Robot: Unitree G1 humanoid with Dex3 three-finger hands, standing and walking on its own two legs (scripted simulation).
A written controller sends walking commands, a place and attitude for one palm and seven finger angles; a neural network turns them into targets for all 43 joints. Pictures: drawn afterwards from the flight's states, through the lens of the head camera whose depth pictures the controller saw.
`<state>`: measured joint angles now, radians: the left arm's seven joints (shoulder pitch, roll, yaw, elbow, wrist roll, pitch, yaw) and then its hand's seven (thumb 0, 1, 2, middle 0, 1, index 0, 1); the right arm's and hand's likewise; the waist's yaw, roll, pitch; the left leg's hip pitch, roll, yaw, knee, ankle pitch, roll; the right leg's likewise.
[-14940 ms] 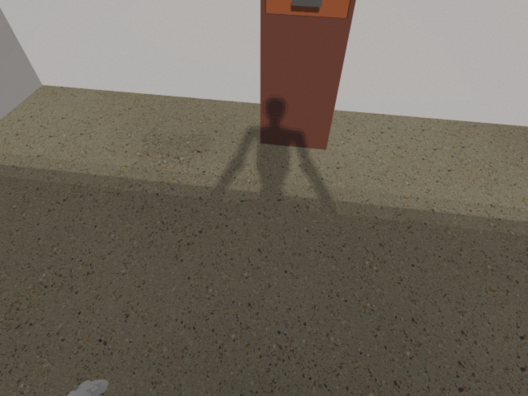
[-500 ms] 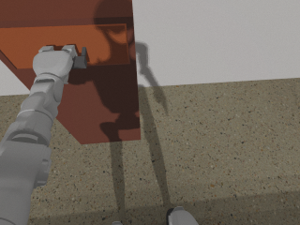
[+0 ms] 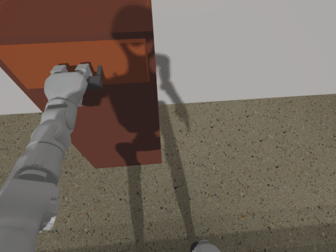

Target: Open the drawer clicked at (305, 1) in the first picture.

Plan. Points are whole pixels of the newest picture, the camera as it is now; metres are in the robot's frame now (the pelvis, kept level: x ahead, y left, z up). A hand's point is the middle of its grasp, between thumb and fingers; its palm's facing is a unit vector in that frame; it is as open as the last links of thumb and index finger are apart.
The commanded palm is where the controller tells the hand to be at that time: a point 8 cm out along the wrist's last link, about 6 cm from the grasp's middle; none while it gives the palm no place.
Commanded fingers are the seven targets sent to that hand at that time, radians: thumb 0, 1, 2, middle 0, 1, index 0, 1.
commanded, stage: pull the drawer open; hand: left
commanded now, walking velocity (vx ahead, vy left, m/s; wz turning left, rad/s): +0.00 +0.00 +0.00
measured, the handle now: (78, 77) +0.55 +0.21 +0.06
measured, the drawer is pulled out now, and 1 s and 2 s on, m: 0.01 0.04 0.16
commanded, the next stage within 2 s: none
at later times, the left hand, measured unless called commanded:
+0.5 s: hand (74, 107) +0.46 +0.22 +0.04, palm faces -0.04 +0.00 -1.00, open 6.0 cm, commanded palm +0.44 +0.21 +0.09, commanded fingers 0.00 0.90 0.90 -0.40 -1.35 -0.40 -1.35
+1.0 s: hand (74, 110) +0.45 +0.21 +0.04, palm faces -0.02 -0.01 -1.00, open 6.1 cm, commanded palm +0.40 +0.21 +0.09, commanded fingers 0.00 0.90 0.90 -0.40 -1.35 -0.40 -1.35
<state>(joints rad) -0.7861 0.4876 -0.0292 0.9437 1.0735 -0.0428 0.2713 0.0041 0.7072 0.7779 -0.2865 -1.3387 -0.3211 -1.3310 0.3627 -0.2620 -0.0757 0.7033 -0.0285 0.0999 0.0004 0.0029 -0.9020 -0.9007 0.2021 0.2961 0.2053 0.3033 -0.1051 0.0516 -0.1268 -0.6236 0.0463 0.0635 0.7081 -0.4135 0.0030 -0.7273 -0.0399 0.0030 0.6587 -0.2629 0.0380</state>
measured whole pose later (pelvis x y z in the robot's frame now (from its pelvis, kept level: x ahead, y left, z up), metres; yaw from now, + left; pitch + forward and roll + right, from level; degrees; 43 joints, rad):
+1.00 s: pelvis -0.02 +0.00 +0.00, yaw -1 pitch +16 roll +0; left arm -0.74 0.50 0.00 0.95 1.08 -0.07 0.29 0.00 0.70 0.78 -0.30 -1.32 -0.32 -1.32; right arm 0.39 -0.27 -0.08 0.72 -0.02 0.08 -0.02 0.01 -0.90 -0.90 0.20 0.30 0.20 0.30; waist -0.11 0.04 -0.10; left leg -0.60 0.04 0.08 0.71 -0.39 0.00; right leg -0.72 -0.03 0.03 0.66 -0.23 0.03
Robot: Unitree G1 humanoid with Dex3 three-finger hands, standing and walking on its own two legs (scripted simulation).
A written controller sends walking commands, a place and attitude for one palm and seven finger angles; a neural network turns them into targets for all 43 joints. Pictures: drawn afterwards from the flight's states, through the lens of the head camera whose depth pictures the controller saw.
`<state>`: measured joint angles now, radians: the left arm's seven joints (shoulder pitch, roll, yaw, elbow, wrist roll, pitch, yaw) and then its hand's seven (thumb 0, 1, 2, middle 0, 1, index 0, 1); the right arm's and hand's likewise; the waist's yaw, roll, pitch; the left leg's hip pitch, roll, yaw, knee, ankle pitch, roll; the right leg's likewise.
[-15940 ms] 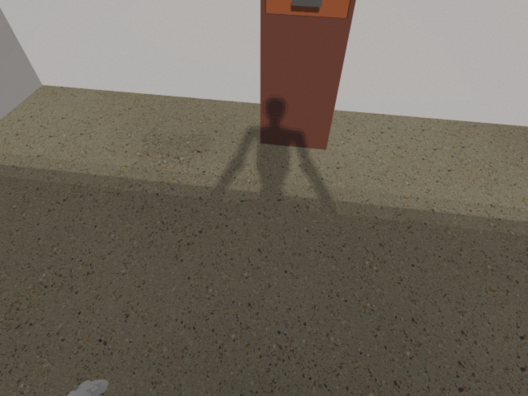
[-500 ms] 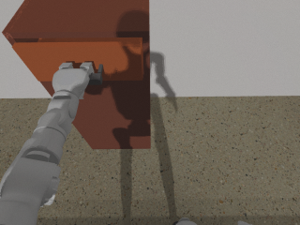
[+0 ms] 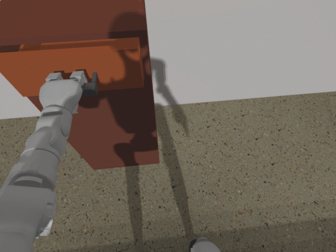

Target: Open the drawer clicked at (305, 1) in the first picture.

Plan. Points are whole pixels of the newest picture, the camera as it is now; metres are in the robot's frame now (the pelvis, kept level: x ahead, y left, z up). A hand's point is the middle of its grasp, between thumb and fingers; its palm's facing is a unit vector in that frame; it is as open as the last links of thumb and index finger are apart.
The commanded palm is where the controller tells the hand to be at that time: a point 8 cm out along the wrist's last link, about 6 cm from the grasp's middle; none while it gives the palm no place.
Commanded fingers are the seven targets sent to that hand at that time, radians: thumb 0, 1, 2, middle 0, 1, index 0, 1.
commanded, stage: pull the drawer open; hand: left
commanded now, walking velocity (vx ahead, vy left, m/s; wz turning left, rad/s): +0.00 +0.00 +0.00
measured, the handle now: (73, 84) +0.53 +0.22 +0.06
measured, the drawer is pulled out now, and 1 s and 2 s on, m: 0.04 0.16 0.30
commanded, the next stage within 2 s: open the thumb to release the handle in 1.78 s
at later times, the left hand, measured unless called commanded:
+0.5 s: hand (67, 140) +0.38 +0.22 +0.04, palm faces +0.03 -0.04 -1.00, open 6.0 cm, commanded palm +0.36 +0.22 +0.09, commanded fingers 0.00 0.90 0.90 -0.40 -1.35 -0.40 -1.35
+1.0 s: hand (65, 148) +0.36 +0.22 +0.04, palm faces +0.01 -0.05 -1.00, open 6.0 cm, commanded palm +0.30 +0.22 +0.09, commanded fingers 0.00 0.90 0.90 -0.40 -1.35 -0.40 -1.35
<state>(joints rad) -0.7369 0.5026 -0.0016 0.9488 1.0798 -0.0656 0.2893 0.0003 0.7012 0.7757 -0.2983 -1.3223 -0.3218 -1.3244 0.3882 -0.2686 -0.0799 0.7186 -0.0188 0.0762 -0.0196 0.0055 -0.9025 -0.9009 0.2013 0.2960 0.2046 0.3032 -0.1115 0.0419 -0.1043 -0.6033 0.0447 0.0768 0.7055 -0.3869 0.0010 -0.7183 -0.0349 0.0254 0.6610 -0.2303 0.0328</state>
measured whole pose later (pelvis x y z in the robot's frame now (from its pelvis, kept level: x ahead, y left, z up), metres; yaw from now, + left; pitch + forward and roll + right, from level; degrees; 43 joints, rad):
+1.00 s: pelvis +0.02 -0.02 +0.01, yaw +1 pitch +9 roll +1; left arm -0.14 0.41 -0.02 0.32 1.02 0.01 0.26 0.02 0.71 0.78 -0.26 -1.33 -0.35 -1.30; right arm 0.25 -0.27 -0.07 0.65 -0.01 0.08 -0.03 0.01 -0.90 -0.90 0.20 0.30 0.20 0.30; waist -0.03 0.06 -0.07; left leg -0.38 0.05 0.06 0.61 -0.38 -0.03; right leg -0.52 -0.03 0.01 0.64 -0.27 0.01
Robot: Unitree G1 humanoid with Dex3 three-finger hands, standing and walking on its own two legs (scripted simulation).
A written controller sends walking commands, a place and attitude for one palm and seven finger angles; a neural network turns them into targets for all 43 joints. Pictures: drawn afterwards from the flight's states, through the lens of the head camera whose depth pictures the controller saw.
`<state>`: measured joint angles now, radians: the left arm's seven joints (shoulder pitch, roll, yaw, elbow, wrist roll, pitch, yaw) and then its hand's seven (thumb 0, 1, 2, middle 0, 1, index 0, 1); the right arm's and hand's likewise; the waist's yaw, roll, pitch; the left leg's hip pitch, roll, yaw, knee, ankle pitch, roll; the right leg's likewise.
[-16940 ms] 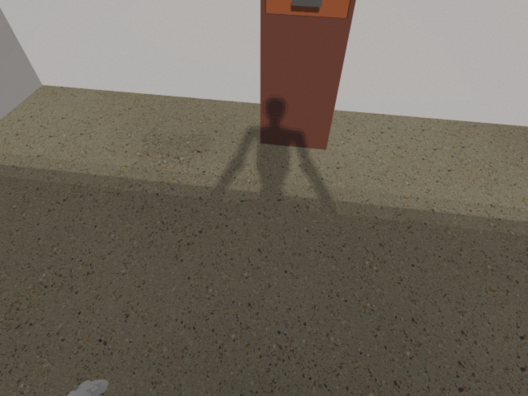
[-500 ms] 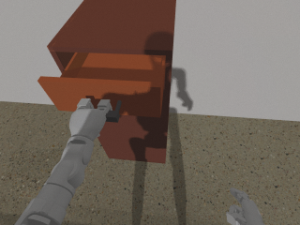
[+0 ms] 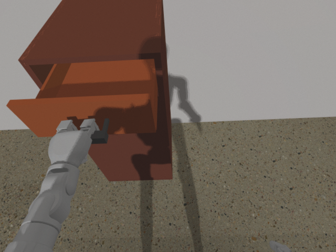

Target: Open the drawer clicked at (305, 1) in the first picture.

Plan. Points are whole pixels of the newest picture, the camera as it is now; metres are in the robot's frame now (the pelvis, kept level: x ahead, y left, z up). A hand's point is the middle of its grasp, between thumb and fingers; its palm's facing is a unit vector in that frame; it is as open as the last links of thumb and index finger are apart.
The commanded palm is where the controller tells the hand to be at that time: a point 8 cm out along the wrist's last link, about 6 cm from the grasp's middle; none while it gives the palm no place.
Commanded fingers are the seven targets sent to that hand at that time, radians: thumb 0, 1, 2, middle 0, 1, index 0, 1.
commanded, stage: pull the drawer open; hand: left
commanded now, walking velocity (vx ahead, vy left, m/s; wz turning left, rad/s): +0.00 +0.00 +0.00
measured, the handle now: (84, 130) +0.40 +0.23 +0.05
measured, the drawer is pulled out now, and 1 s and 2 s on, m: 0.16 0.30 0.30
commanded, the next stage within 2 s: open the thumb to release the handle in 0.78 s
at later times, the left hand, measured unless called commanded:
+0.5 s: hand (70, 201) +0.23 +0.22 +0.03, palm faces +0.03 -0.11 -0.99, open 6.0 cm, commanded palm +0.17 +0.23 +0.08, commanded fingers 0.00 0.90 0.90 -0.40 -1.35 -0.40 -1.35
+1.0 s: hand (65, 212) +0.21 +0.23 +0.03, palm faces +0.08 -0.07 -0.99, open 6.1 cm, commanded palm +0.18 +0.23 +0.08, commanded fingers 0.00 0.41 0.69 -0.37 -1.30 -0.37 -1.30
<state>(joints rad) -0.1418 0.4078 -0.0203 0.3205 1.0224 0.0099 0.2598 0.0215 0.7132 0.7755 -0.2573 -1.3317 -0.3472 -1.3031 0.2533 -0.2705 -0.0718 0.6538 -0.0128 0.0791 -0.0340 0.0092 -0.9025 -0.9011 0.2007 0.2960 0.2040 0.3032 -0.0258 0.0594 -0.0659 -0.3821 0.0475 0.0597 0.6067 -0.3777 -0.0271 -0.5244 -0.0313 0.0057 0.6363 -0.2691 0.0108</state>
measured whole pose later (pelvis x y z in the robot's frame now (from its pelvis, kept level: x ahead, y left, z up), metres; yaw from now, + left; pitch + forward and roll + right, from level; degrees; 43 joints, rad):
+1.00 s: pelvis +0.01 +0.00 -0.01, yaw +0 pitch +8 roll +0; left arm 0.48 0.40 -0.06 -0.23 1.04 0.01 0.41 0.03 0.67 0.80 -0.31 -1.30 -0.38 -1.31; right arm 0.14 -0.25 -0.05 0.61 -0.06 0.07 0.00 0.01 -0.90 -0.90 0.20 0.30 0.20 0.30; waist 0.05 0.06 -0.07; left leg -0.40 0.05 0.04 0.73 -0.46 -0.03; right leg -0.53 -0.03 0.00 0.75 -0.35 0.02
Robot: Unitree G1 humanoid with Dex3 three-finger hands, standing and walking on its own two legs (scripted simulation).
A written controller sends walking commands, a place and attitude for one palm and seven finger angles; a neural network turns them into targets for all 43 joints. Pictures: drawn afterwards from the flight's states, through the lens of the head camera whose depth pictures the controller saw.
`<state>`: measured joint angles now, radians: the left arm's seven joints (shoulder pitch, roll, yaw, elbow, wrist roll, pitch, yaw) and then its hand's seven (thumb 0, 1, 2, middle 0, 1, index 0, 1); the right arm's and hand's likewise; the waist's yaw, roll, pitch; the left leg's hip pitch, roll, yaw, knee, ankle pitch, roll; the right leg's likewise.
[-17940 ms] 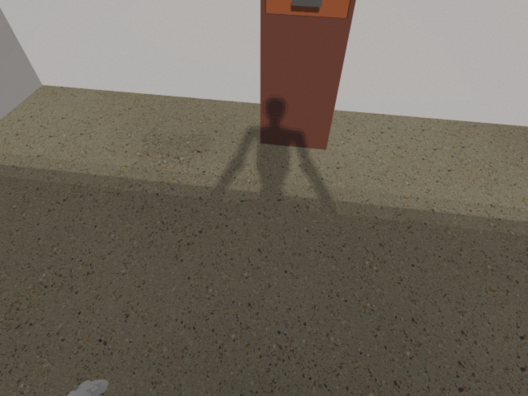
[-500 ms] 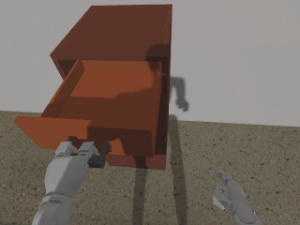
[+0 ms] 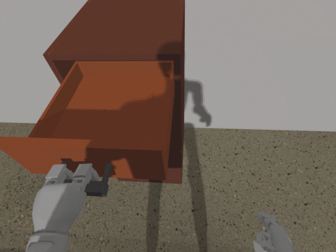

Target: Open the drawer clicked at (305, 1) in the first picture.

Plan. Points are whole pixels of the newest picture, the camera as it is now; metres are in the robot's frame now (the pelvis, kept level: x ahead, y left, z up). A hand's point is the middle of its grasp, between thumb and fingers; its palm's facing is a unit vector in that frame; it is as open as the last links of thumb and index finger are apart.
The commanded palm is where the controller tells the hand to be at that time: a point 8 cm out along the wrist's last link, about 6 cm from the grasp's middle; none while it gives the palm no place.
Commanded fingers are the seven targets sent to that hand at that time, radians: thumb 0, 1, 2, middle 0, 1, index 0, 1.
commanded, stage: open the thumb to release the handle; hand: left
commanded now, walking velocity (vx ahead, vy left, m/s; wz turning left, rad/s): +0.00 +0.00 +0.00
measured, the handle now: (81, 177) +0.25 +0.22 +0.06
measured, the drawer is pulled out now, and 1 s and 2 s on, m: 0.30 0.30 0.30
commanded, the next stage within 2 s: lift the hand off the handle in 0.38 s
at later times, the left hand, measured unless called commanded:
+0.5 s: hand (75, 207) +0.20 +0.22 +0.04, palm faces +0.05 -0.08 -1.00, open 13.4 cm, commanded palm +0.17 +0.22 +0.09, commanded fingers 0.00 -0.50 0.30 -0.30 -1.20 -0.30 -1.20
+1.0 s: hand (76, 195) +0.21 +0.22 +0.07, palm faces +0.09 -0.07 -0.99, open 13.7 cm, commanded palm +0.18 +0.22 +0.13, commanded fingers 0.00 -0.50 0.30 -0.30 -1.20 -0.30 -1.20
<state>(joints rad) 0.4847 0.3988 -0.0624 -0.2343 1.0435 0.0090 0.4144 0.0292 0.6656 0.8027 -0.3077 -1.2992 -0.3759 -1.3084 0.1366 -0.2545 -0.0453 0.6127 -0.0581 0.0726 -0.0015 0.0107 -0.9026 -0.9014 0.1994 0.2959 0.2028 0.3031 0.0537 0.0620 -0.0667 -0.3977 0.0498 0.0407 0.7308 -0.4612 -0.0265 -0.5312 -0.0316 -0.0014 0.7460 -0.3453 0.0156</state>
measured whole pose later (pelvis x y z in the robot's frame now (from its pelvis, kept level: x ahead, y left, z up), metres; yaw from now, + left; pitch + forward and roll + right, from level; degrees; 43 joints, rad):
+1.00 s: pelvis -0.04 -0.01 +0.02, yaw +1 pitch +2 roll +1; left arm 0.16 0.38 -0.12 -0.02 1.03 0.03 0.28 0.00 -0.49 0.30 -0.32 -1.20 -0.35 -1.22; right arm 0.13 -0.22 -0.02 0.66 -0.03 0.03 -0.06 0.01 -0.90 -0.90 0.20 0.30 0.20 0.30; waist 0.08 0.07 -0.02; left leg -0.27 0.02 0.02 0.58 -0.33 -0.03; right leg -0.40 -0.05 -0.02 0.61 -0.24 0.01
